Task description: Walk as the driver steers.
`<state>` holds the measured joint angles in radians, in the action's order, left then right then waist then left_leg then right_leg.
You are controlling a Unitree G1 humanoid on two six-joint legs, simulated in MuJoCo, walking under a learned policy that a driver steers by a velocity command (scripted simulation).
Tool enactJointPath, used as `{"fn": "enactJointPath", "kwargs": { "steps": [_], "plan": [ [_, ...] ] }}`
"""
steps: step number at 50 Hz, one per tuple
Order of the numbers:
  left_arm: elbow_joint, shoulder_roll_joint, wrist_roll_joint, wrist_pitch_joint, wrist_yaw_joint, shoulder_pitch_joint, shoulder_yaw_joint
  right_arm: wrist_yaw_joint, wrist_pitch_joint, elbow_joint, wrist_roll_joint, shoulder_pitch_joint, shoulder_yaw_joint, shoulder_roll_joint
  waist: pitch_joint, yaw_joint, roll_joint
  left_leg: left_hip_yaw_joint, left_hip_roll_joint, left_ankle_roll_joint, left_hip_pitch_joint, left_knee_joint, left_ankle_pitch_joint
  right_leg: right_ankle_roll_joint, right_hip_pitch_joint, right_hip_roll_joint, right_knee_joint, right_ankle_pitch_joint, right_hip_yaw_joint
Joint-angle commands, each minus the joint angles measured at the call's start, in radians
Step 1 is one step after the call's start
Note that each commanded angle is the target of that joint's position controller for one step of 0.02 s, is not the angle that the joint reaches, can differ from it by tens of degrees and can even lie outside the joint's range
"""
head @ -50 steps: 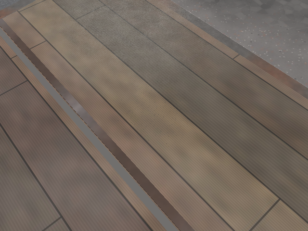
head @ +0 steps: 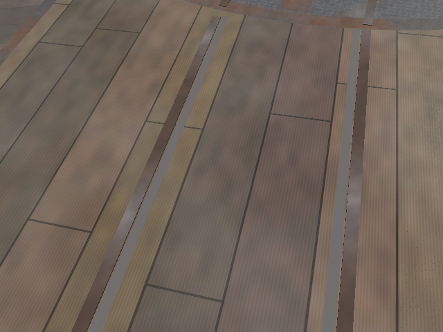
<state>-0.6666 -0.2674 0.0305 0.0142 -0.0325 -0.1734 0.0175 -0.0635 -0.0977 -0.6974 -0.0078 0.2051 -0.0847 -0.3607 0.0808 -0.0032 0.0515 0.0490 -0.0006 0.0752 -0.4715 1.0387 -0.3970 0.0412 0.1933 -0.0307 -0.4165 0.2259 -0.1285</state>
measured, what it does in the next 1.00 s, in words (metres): walks ahead: left foot, then right foot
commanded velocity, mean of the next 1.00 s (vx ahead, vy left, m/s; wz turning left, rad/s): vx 0.61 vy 0.00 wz -0.16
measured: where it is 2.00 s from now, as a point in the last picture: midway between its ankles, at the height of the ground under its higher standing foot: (323, 112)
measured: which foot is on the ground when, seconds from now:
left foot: up 0.00-0.16, down 0.18-0.70, up 0.72-1.00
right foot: down 0.00-0.16, up 0.18-0.68, down 0.70-1.00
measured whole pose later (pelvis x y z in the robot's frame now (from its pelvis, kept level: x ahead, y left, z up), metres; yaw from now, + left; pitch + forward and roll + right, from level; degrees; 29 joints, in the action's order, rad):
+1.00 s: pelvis +0.46 -0.07 -0.01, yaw -14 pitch +3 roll +0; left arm -0.83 -0.28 0.00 -0.05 0.02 -0.51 0.06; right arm -0.04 0.06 -0.64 -0.06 0.05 0.02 -0.28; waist 0.01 0.07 0.02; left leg 0.06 -0.11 0.04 -0.76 0.84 -0.08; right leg 0.15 0.00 0.17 -0.28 0.31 0.17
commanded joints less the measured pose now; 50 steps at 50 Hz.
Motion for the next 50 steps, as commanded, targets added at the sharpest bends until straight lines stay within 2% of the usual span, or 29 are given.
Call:
{"fn": "enactJointPath", "kwargs": {
  "steps": [1,5,7,8,9,10,11,12,13,14,16,19,23,26,29,31,32,33,34,35,36,37,38,39,40,42,44,47,50],
  "plan": [
    [0.028,-0.186,0.001,-0.014,0.01,-0.063,0.062,0.0,0.012,0.095,0.005,-0.055,0.001,-0.034,-0.126,0.038,-0.223,-0.052,0.012,-0.02,-0.017,-0.118,-0.042,0.16,-0.163,-0.247,0.048,-0.534,0.136],
    [0.01,-0.199,-0.004,-0.012,0.028,-0.062,0.069,0.018,0.017,0.092,0.009,-0.054,0.013,-0.02,-0.143,0.032,-0.267,-0.1,0.048,-0.062,0.141,-0.326,-0.06,0.148,-0.111,-0.25,-0.011,-0.552,0.116],
    [-0.004,-0.202,-0.023,0.0,0.03,-0.058,0.07,0.028,0.03,0.071,-0.004,-0.006,0.018,-0.012,-0.146,-0.01,-0.238,-0.103,0.06,-0.091,0.265,-0.578,0.079,0.107,-0.067,-0.231,-0.097,-0.515,0.089],
    [-0.018,-0.189,-0.031,0.004,0.03,-0.091,0.067,0.038,0.043,0.058,-0.022,0.02,0.016,-0.036,-0.158,-0.027,-0.16,-0.041,0.026,-0.105,0.391,-0.742,0.235,0.051,0.017,-0.21,-0.172,-0.403,0.055],
    [0.006,-0.086,-0.007,0.008,0.04,-0.143,0.04,0.048,0.058,0.058,-0.033,0.058,0.014,-0.091,-0.229,-0.015,0.112,0.282,-0.23,-0.154,0.594,-0.805,0.225,-0.023,0.237,-0.135,-0.377,0.149,-0.016],
    [0.065,-0.087,0.012,0.018,0.038,-0.082,0.033,0.053,0.056,0.043,-0.016,0.127,-0.03,-0.236,-0.201,-0.067,0.257,0.493,-0.395,-0.332,0.554,-0.803,0.116,-0.042,0.432,0.009,-0.505,0.418,0.009],
    [0.06,-0.165,0.023,0.025,0.042,-0.012,0.053,0.053,0.056,0.018,-0.014,0.159,-0.018,-0.165,-0.142,-0.113,0.132,0.474,-0.358,-0.355,0.526,-0.85,-0.22,-0.036,0.495,-0.042,-0.572,0.366,0.105],
    [0.059,-0.171,0.007,0.021,0.06,0.013,0.061,0.051,0.056,0.01,-0.017,0.11,0.009,-0.103,-0.047,-0.08,0.143,0.434,-0.298,-0.324,0.466,-0.905,-0.399,-0.03,0.533,-0.045,-0.573,0.276,0.116],
    [0.035,-0.177,-0.007,0.009,0.076,-0.007,0.067,0.05,0.062,0.013,-0.022,0.049,0.021,-0.075,0.015,-0.043,0.147,0.378,-0.241,-0.285,0.423,-0.941,-0.352,-0.034,0.529,-0.051,-0.545,0.18,0.117],
    [0.016,-0.18,0.004,0.0,0.087,-0.034,0.072,0.056,0.079,0.007,-0.015,0.041,0.025,-0.071,0.026,-0.026,0.152,0.325,-0.204,-0.268,0.416,-0.954,-0.267,-0.041,0.512,-0.056,-0.536,0.106,0.112],
    [-0.021,-0.161,0.015,-0.011,0.094,-0.072,0.071,0.053,0.112,-0.005,-0.009,0.059,0.027,-0.068,-0.014,-0.009,0.096,0.264,-0.172,-0.259,0.439,-0.952,-0.166,-0.047,0.493,-0.047,-0.556,0.015,0.099],
    [-0.009,-0.137,0.005,-0.016,0.095,-0.014,0.068,0.048,0.143,-0.031,-0.002,0.104,0.021,-0.074,-0.004,-0.021,0.074,0.248,-0.181,-0.279,0.451,-0.976,-0.144,-0.066,0.552,-0.056,-0.516,-0.051,0.098],
    [0.008,-0.117,-0.002,-0.025,0.096,0.054,0.06,0.052,0.164,-0.052,-0.006,0.135,0.013,-0.087,0.021,-0.036,0.077,0.212,-0.21,-0.29,0.441,-1.0,-0.112,-0.083,0.567,-0.061,-0.398,-0.111,0.104],
    [0.031,-0.118,-0.01,-0.028,0.104,0.106,0.056,0.063,0.182,-0.07,-0.02,0.162,0.006,-0.104,0.058,-0.052,0.058,0.148,-0.264,-0.272,0.455,-1.035,-0.099,-0.049,0.565,-0.05,-0.336,-0.121,0.14],
    [0.062,-0.118,-0.007,-0.031,0.115,0.149,0.053,0.071,0.192,-0.094,-0.029,0.179,0.002,-0.109,0.088,-0.057,0.032,0.067,-0.297,-0.248,0.538,-1.041,-0.03,0.009,0.607,-0.05,-0.317,-0.105,0.139],
    [0.082,-0.11,-0.004,-0.029,0.118,0.171,0.045,0.072,0.191,-0.112,-0.04,0.191,0.002,-0.106,0.088,-0.059,0.027,-0.005,-0.302,-0.237,0.582,-1.017,0.104,0.055,0.59,-0.047,-0.308,-0.048,0.095],
    [0.084,-0.105,-0.006,-0.026,0.114,0.148,0.041,0.07,0.191,-0.115,-0.045,0.174,0.003,-0.11,0.07,-0.038,0.033,-0.063,-0.289,-0.223,0.573,-0.965,0.315,0.086,0.514,-0.023,-0.292,0.005,0.055],
    [0.074,-0.108,-0.006,-0.025,0.106,0.092,0.043,0.069,0.19,-0.115,-0.043,0.159,0.002,-0.121,0.02,-0.005,0.047,-0.126,-0.274,-0.207,0.552,-0.861,0.664,0.118,0.382,0.025,-0.287,0.053,0.004],
    [0.043,-0.126,-0.006,-0.028,0.098,-0.025,0.054,0.07,0.185,-0.117,-0.041,0.157,0.0,-0.137,-0.064,0.054,0.052,-0.183,-0.261,-0.197,0.522,-0.655,1.019,0.138,0.205,0.09,-0.3,0.082,-0.038],
    [-0.028,-0.163,-0.003,-0.036,0.089,-0.254,0.076,0.074,0.175,-0.105,-0.04,0.138,0.001,-0.144,-0.189,0.166,0.01,-0.228,-0.219,-0.175,0.411,-0.34,1.153,0.159,-0.079,0.155,-0.255,0.1,-0.045],
    [-0.079,-0.282,0.005,-0.041,0.072,-0.43,0.114,0.072,0.182,-0.068,-0.033,0.147,0.022,-0.094,-0.297,0.222,-0.168,-0.231,-0.144,-0.142,0.107,0.041,0.882,0.208,-0.393,0.026,-0.145,0.359,0.239],
    [-0.079,-0.366,0.001,-0.044,0.067,-0.398,0.123,0.046,0.205,-0.013,-0.046,0.144,0.056,0.028,-0.313,0.122,-0.402,-0.112,0.055,-0.103,-0.249,0.31,-0.033,0.296,-0.521,-0.207,0.118,0.735,0.853],
    [-0.065,-0.313,-0.021,-0.044,0.068,-0.332,0.115,0.044,0.224,0.016,-0.055,0.005,0.049,-0.031,-0.228,0.143,-0.275,0.052,0.037,-0.12,-0.39,0.406,0.033,0.29,-0.479,-0.217,0.208,0.582,1.016],
    [-0.071,-0.302,-0.015,-0.047,0.061,-0.318,0.117,0.042,0.237,0.034,-0.048,-0.03,0.045,-0.067,-0.169,0.118,-0.16,0.058,-0.028,-0.131,-0.417,0.401,0.105,0.278,-0.425,-0.213,0.17,0.425,0.887],
    [-0.069,-0.274,-0.019,-0.05,0.058,-0.293,0.113,0.042,0.243,0.025,-0.052,-0.024,0.054,-0.057,-0.132,0.084,-0.051,0.052,-0.074,-0.131,-0.355,0.305,0.159,0.261,-0.302,-0.183,0.167,0.304,0.771],
    [-0.064,-0.207,-0.023,-0.058,0.051,-0.221,0.088,0.041,0.215,0.027,-0.072,0.0,0.063,-0.038,-0.069,0.008,-0.043,0.038,-0.106,-0.095,-0.25,0.202,0.147,0.245,-0.099,-0.102,0.206,0.209,0.626],
    [-0.068,-0.183,-0.031,-0.074,0.05,-0.228,0.078,0.035,0.175,0.042,-0.077,-0.024,0.07,-0.023,-0.017,-0.01,-0.062,0.011,-0.113,-0.062,-0.245,0.132,0.12,0.266,0.003,-0.06,0.245,0.163,0.568],
    [-0.076,-0.193,-0.034,-0.09,0.046,-0.259,0.083,0.025,0.161,0.125,-0.057,-0.217,0.083,-0.012,0.067,0.026,-0.055,-0.057,-0.088,-0.019,-0.255,-0.102,0.262,0.261,0.095,-0.013,0.317,-0.021,0.518],
    [-0.099,-0.205,-0.042,-0.094,0.045,-0.3,0.094,0.015,0.17,0.161,-0.04,-0.313,0.099,0.019,0.035,0.073,-0.086,-0.083,-0.034,-0.024,-0.139,-0.338,0.456,0.211,0.064,0.015,0.287,-0.323,0.485]
  ]
}}
Keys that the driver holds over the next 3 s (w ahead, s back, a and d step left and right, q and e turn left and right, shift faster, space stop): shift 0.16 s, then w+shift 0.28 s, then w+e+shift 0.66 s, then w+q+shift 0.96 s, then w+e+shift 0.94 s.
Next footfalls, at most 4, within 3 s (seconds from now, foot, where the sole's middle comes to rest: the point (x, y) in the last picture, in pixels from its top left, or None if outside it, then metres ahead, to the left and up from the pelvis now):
0.18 left None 0.02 0.12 -0.78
0.70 right None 0.38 -0.10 -0.78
1.16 left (258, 208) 0.86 -0.04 -0.78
1.52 right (349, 157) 1.07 -0.40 -0.78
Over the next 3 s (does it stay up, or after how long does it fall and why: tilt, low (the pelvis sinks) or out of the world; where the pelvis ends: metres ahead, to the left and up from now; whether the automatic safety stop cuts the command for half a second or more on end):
stays up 2.34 -0.16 -0.01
